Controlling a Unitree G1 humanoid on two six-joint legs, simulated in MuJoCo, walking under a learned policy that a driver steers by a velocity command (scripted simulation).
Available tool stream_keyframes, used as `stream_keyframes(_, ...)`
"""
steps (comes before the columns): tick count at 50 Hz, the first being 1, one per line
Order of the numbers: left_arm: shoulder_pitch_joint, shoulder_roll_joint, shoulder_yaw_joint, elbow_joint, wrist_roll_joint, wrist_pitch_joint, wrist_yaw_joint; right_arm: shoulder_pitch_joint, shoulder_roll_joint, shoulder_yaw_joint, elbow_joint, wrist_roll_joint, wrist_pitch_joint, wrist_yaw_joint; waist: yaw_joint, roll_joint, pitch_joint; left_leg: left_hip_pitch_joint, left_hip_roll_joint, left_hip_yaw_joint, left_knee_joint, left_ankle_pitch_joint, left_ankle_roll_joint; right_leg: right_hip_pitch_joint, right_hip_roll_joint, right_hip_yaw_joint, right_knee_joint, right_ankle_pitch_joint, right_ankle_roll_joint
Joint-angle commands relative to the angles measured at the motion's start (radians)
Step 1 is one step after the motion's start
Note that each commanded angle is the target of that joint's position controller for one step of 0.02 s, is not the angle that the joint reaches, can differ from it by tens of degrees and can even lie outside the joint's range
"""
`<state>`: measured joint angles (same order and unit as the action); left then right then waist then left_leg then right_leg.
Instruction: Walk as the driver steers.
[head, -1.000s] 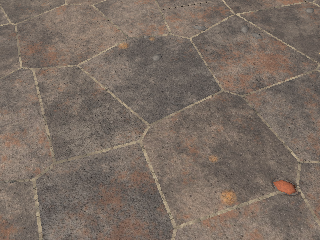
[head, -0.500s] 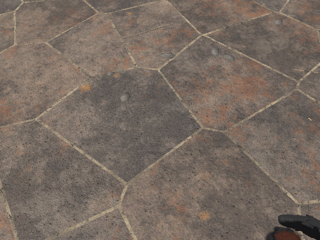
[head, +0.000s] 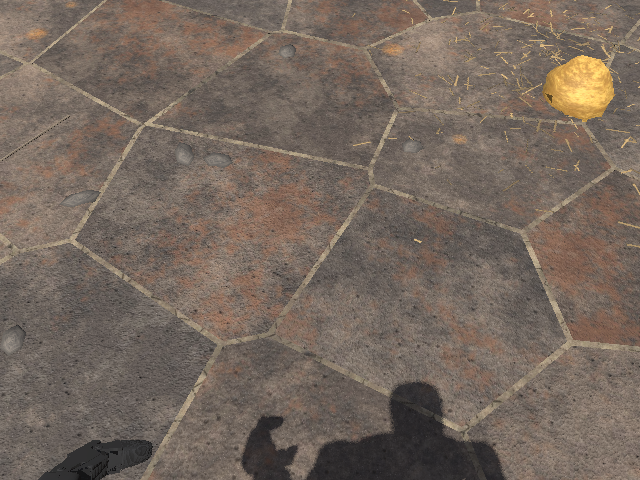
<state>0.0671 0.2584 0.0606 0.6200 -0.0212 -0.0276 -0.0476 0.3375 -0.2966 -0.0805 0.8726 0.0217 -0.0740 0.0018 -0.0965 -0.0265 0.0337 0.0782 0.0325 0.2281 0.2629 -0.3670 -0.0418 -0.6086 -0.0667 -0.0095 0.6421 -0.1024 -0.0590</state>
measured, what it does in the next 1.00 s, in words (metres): walks ahead, turning left: right foot, then left foot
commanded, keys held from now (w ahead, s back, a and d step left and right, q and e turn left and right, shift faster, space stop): w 0.06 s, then w+q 0.02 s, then q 0.92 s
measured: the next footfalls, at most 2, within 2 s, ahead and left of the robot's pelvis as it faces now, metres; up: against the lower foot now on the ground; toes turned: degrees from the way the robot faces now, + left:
right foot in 0.04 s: +0.19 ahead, -0.12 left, +0.00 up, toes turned -3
left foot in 0.54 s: +0.35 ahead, +0.10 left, +0.00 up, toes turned +12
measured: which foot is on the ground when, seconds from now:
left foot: down 0.00-0.04, up 0.06-0.52, down 0.54-0.96, up 0.98-1.00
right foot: up 0.00-0.02, down 0.04-0.56, up 0.58-0.94, down 0.96-1.00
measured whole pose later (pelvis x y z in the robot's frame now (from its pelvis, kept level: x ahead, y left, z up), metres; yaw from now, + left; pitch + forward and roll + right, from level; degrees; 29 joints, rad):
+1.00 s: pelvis +0.30 -0.04 +0.00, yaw +26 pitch +3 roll +0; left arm 0.17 0.28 0.08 0.76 0.02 -0.01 0.01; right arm 0.15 -0.32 -0.09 0.61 0.01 0.05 -0.03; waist -0.01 0.04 0.01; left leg -0.45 -0.11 -0.19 0.64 -0.31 0.02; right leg -0.34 0.02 0.06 0.54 -0.23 0.01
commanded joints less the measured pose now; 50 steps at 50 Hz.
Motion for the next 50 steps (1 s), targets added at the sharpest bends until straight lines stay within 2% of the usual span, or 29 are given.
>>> stream_keyframes(1, 0.086, 0.124, 0.050, -0.058, 0.009, -0.015, -0.002, -0.033, -0.209, -0.043, -0.038, 0.016, 0.007, -0.007, 0.147, 0.124, -0.062, -0.020, 0.248, -0.060, 0.187, 0.968, 0.157, 0.239, 0.097, -0.078, -0.092, -0.058, -0.066)
stream_keyframes(2, 0.249, 0.177, 0.080, -0.007, 0.007, -0.012, 0.009, -0.026, -0.184, -0.030, -0.037, 0.011, 0.009, -0.012, 0.225, 0.105, -0.153, -0.133, 0.208, -0.027, 0.387, 0.947, 0.125, 0.503, 0.121, -0.072, -0.123, 0.017, -0.095)
stream_keyframes(3, 0.408, 0.272, 0.104, 0.022, 0.009, -0.004, 0.032, -0.014, -0.110, 0.000, -0.067, -0.031, 0.001, -0.012, 0.265, -0.063, -0.284, -0.412, 0.150, -0.015, 0.735, 0.481, 0.078, 0.830, -0.094, 0.219, -0.078, 0.116, -0.160)
stream_keyframes(4, 0.370, 0.324, 0.095, 0.014, 0.010, -0.014, 0.028, 0.099, -0.022, 0.033, -0.080, -0.023, -0.024, 0.006, 0.156, -0.238, -0.434, -0.728, -0.015, -0.176, 1.028, -0.256, 0.044, 1.040, -0.319, 0.725, -0.226, -0.064, -0.329)
stream_keyframes(5, 0.358, 0.226, 0.069, 0.003, 0.019, -0.023, 0.021, -0.017, -0.129, 0.006, -0.071, 0.023, -0.040, 0.014, 0.224, -0.081, -0.394, -0.804, 0.012, -0.302, 1.109, -0.232, 0.050, 0.968, -0.325, 0.689, -0.290, 0.002, -0.291)
stream_keyframes(6, 0.294, 0.193, 0.054, 0.010, 0.028, -0.032, 0.020, -0.095, -0.144, 0.001, -0.099, 0.041, -0.041, 0.014, 0.208, -0.071, -0.237, -0.833, 0.042, -0.288, 1.093, -0.158, 0.054, 0.820, -0.296, 0.485, -0.284, 0.233, -0.252)
stream_keyframes(7, 0.228, 0.158, 0.042, 0.015, 0.026, -0.039, 0.018, -0.100, -0.128, 0.004, -0.087, 0.022, -0.036, 0.005, 0.159, -0.008, -0.170, -0.785, 0.083, -0.290, 1.019, -0.090, 0.047, 0.681, -0.247, 0.345, -0.278, 0.407, -0.217)
stream_keyframes(8, 0.172, 0.125, 0.035, 0.016, 0.026, -0.043, 0.017, -0.087, -0.126, -0.002, -0.074, 0.005, -0.024, -0.001, 0.122, -0.017, -0.124, -0.736, 0.100, -0.292, 0.960, -0.058, 0.037, 0.575, -0.208, 0.244, -0.296, 0.471, -0.193)
stream_keyframes(9, 0.145, 0.113, 0.032, 0.020, 0.032, -0.050, 0.017, -0.042, -0.114, -0.004, -0.057, 0.004, -0.004, -0.002, 0.088, -0.044, -0.121, -0.656, 0.111, -0.303, 0.937, -0.020, 0.030, 0.496, -0.191, 0.185, -0.328, 0.496, -0.177)
stream_keyframes(11, 0.109, 0.111, 0.032, 0.038, 0.040, -0.068, 0.022, 0.012, -0.080, -0.002, -0.034, 0.006, 0.028, -0.009, 0.051, -0.045, -0.115, -0.594, 0.088, -0.296, 0.904, 0.043, 0.009, 0.416, -0.178, 0.096, -0.378, 0.575, -0.180)
stream_keyframes(14, 0.078, 0.116, 0.033, 0.062, 0.048, -0.070, 0.047, -0.032, -0.059, -0.001, -0.057, -0.008, 0.041, -0.016, 0.043, -0.052, -0.078, -0.625, 0.074, -0.299, 0.769, 0.180, -0.013, 0.395, -0.163, -0.019, -0.411, 0.599, -0.166)
stream_keyframes(19, 0.099, 0.145, 0.040, 0.094, 0.037, -0.037, 0.081, -0.164, -0.036, 0.009, -0.126, -0.014, 0.040, 0.015, 0.105, -0.047, -0.070, -0.625, 0.061, -0.237, 0.499, 0.357, -0.003, 0.497, -0.164, -0.109, -0.392, 0.537, -0.141)
stream_keyframes(24, 0.098, 0.169, 0.052, 0.110, 0.009, 0.009, 0.092, -0.195, -0.064, -0.006, -0.192, -0.016, 0.047, 0.051, 0.110, -0.059, -0.060, -0.642, 0.029, -0.187, 0.407, 0.184, 0.050, 0.597, -0.222, -0.100, -0.248, 0.548, -0.119)
stream_keyframes(26, 0.070, 0.171, 0.054, 0.103, -0.005, 0.021, 0.102, -0.113, -0.081, -0.020, -0.187, -0.014, 0.042, 0.055, 0.061, -0.049, -0.093, -0.517, -0.028, -0.143, 0.288, 0.218, 0.093, 0.582, -0.189, -0.131, -0.081, 0.634, -0.073)
stream_keyframes(27, 0.104, 0.162, 0.052, 0.109, -0.002, 0.020, 0.103, -0.031, -0.136, -0.042, -0.175, -0.022, 0.036, 0.043, 0.026, 0.017, -0.147, -0.357, -0.039, -0.185, 0.192, 0.467, 0.135, 0.527, -0.117, -0.162, 0.090, 0.565, -0.012)
stream_keyframes(28, 0.114, 0.125, 0.037, 0.077, 0.038, 0.009, 0.096, 0.025, -0.257, -0.073, -0.188, -0.033, 0.038, 0.016, 0.027, 0.225, -0.228, -0.120, 0.165, -0.475, 0.223, 1.015, 0.240, 0.281, -0.011, -0.183, 0.394, 0.118, 0.071)
stream_keyframes(29, 0.137, 0.082, 0.020, 0.048, 0.054, 0.002, 0.081, 0.011, -0.278, -0.067, -0.210, -0.053, 0.040, 0.011, 0.071, 0.340, -0.367, 0.080, 0.366, -0.847, 0.177, 1.102, 0.475, 0.014, 0.178, -0.032, 0.677, -0.602, 0.118)
stream_keyframes(30, 0.117, 0.135, 0.031, 0.071, 0.028, -0.001, 0.065, -0.025, -0.217, -0.050, -0.237, -0.040, 0.043, 0.018, 0.030, 0.183, -0.406, 0.053, 0.337, -0.781, 0.149, 0.941, 0.454, -0.010, 0.113, 0.126, 0.741, -0.580, 0.102)
stream_keyframes(31, 0.069, 0.140, 0.032, 0.057, 0.006, 0.003, 0.061, -0.089, -0.177, -0.041, -0.251, -0.026, 0.044, 0.017, 0.049, 0.128, -0.308, -0.035, 0.287, -0.674, 0.142, 0.788, 0.398, -0.050, 0.083, 0.116, 0.719, -0.507, 0.089)
stream_keyframes(32, 0.057, 0.130, 0.034, 0.070, 0.014, 0.012, 0.070, -0.135, -0.149, -0.034, -0.253, -0.008, 0.051, 0.013, 0.075, 0.042, -0.209, -0.146, 0.234, -0.603, 0.116, 0.647, 0.338, -0.058, 0.053, 0.102, 0.629, -0.448, 0.091)
stream_keyframes(33, 0.045, 0.144, 0.041, 0.067, 0.028, 0.024, 0.083, -0.170, -0.129, -0.028, -0.261, -0.002, 0.060, 0.004, 0.091, 0.053, -0.167, -0.233, 0.199, -0.571, 0.091, 0.539, 0.306, -0.026, 0.035, 0.099, 0.544, -0.396, 0.096)
stream_keyframes(34, 0.055, 0.133, 0.040, 0.068, 0.028, 0.033, 0.084, -0.187, -0.134, -0.029, -0.270, -0.011, 0.070, -0.003, 0.111, 0.090, -0.150, -0.310, 0.161, -0.547, 0.072, 0.493, 0.292, 0.036, 0.047, 0.081, 0.496, -0.359, 0.102)
stream_keyframes(36, 0.080, 0.103, 0.033, 0.074, 0.024, 0.035, 0.087, -0.186, -0.153, -0.038, -0.283, -0.024, 0.079, -0.014, 0.117, 0.136, -0.158, -0.335, 0.135, -0.534, 0.064, 0.485, 0.289, 0.081, 0.072, 0.070, 0.383, -0.326, 0.121)
stream_keyframes(39, 0.070, 0.091, 0.025, 0.078, 0.024, 0.030, 0.090, -0.176, -0.173, -0.049, -0.292, -0.017, 0.086, -0.031, 0.101, 0.149, -0.191, -0.331, 0.124, -0.551, 0.077, 0.398, 0.277, 0.125, 0.081, 0.085, 0.243, -0.267, 0.138)
stream_keyframes(45, 0.065, 0.115, 0.034, 0.069, 0.014, 0.008, 0.070, -0.194, -0.170, -0.050, -0.319, -0.016, 0.108, -0.030, 0.081, 0.208, -0.168, -0.344, 0.109, -0.674, 0.092, 0.198, 0.243, 0.207, 0.103, 0.091, 0.028, -0.240, 0.117)
stream_keyframes(47, 0.122, 0.115, 0.041, 0.085, 0.013, -0.005, 0.059, -0.217, -0.162, -0.046, -0.330, -0.005, 0.118, -0.033, 0.117, 0.209, -0.161, -0.371, 0.077, -0.681, 0.139, 0.206, 0.208, 0.316, 0.108, 0.066, -0.167, -0.140, 0.088)
stream_keyframes(48, 0.155, 0.147, 0.053, 0.093, 0.021, -0.007, 0.059, -0.199, -0.141, -0.040, -0.332, -0.003, 0.120, -0.035, 0.123, 0.174, -0.163, -0.430, 0.036, -0.654, 0.194, 0.145, 0.166, 0.410, 0.043, 0.105, -0.250, -0.091, 0.060)
stream_keyframes(49, 0.175, 0.224, 0.070, 0.084, 0.041, -0.002, 0.066, -0.162, -0.081, -0.025, -0.337, -0.012, 0.120, -0.033, 0.097, -0.026, -0.169, -0.564, -0.065, -0.525, 0.414, -0.087, 0.105, 0.509, -0.185, 0.308, -0.316, -0.054, -0.022)
stream_keyframes(50, 0.145, 0.271, 0.077, 0.082, 0.077, 0.004, 0.062, -0.181, -0.113, -0.037, -0.378, -0.008, 0.106, -0.029, 0.074, -0.292, -0.100, -0.731, -0.176, -0.357, 0.635, -0.266, 0.057, 0.425, -0.338, 0.551, -0.381, 0.071, -0.181)
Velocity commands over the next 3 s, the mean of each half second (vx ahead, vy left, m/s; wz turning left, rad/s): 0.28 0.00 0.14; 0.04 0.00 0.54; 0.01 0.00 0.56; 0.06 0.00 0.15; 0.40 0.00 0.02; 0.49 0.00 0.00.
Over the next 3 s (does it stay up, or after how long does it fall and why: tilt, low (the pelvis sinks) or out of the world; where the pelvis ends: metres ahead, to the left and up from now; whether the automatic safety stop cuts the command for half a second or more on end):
stays up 0.66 0.32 0.00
